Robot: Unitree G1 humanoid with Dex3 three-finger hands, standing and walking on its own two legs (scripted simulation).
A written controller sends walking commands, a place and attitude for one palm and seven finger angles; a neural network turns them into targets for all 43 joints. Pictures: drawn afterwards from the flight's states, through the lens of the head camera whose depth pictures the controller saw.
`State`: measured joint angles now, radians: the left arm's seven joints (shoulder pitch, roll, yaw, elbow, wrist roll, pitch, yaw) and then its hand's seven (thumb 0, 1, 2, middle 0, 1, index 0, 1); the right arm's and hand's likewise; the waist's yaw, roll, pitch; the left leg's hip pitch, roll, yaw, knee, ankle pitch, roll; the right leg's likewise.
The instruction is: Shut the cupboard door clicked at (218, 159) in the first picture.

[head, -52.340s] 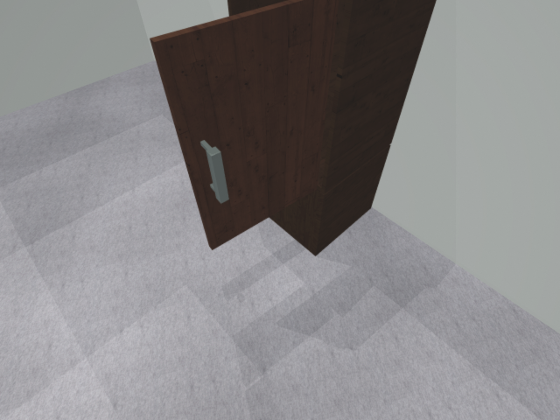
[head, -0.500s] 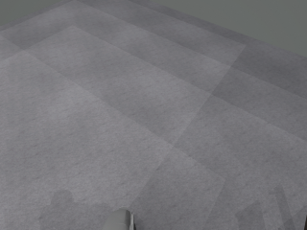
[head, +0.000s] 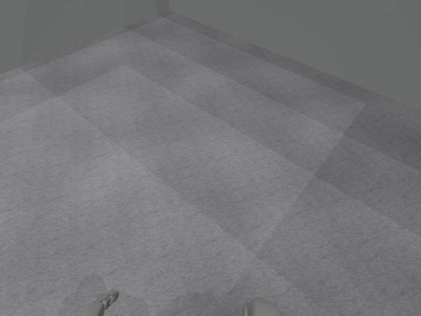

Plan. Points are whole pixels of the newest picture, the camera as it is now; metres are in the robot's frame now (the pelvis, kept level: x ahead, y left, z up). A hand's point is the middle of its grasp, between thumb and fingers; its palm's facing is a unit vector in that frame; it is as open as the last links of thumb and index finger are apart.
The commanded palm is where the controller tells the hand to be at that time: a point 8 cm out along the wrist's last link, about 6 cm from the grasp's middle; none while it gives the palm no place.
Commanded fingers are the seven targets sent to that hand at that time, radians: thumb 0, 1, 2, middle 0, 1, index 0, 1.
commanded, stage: turn to face it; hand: left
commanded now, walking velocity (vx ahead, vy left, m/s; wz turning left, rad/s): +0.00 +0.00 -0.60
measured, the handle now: out of the picture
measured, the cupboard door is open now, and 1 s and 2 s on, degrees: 30 30 30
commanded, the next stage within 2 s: none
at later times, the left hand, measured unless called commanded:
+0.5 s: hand (140, 307) +0.17 +0.16 -0.18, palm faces -0.13 -0.97 -0.20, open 7.3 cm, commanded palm none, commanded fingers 0.00 0.90 0.90 -0.20 -0.30 -0.20 -0.30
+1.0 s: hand (162, 243) +0.31 +0.13 -0.16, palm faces -0.53 -0.82 -0.23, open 7.4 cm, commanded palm none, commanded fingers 0.00 0.90 0.90 -0.20 -0.30 -0.20 -0.30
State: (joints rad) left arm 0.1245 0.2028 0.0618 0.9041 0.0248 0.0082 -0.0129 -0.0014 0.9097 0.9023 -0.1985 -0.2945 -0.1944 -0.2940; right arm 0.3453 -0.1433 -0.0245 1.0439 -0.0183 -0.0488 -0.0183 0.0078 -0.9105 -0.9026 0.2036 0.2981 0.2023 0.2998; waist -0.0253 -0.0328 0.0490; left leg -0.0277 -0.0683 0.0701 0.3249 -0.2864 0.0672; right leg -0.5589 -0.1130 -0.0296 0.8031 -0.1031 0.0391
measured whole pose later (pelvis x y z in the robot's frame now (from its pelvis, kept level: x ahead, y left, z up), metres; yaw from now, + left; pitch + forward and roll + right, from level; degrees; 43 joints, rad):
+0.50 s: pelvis +0.09 -0.02 -0.01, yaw -13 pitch +2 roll -1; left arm 0.25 0.19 0.08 0.95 0.03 0.03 0.00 0.00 0.91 0.90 -0.20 -0.30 -0.20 -0.29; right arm 0.10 -0.19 -0.05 0.92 -0.01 0.03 -0.02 0.01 -0.91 -0.90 0.20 0.30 0.20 0.30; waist 0.04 -0.01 0.06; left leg -0.41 0.03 -0.04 0.79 -0.41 -0.05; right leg -0.34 0.09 0.08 0.45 -0.14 -0.05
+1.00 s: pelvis +0.11 +0.01 +0.00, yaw -34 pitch +1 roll -2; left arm 0.15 0.27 0.09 0.88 0.02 0.09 -0.04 0.00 0.91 0.90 -0.20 -0.29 -0.19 -0.29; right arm 0.24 -0.21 -0.04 0.93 -0.03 0.01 -0.02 0.01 -0.90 -0.90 0.21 0.30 0.20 0.30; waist -0.02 0.01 0.09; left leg -0.20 0.15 0.25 0.54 -0.34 0.00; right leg -0.37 -0.04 -0.06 0.81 -0.40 0.04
